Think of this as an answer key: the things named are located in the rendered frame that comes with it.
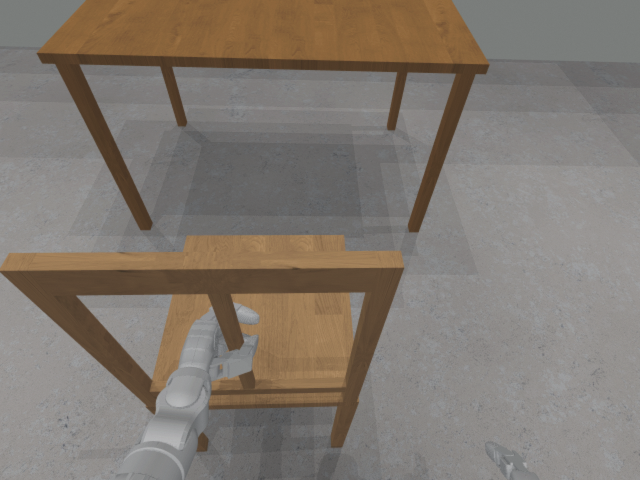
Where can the table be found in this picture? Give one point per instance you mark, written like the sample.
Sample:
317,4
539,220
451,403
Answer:
416,36

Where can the chair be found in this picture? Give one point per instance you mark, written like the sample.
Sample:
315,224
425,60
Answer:
298,284

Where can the robot left forearm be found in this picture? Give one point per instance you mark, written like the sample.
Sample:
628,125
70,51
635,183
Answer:
166,447

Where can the robot left hand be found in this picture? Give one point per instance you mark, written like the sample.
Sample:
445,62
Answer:
206,341

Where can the robot right hand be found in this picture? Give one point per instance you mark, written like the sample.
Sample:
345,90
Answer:
511,464

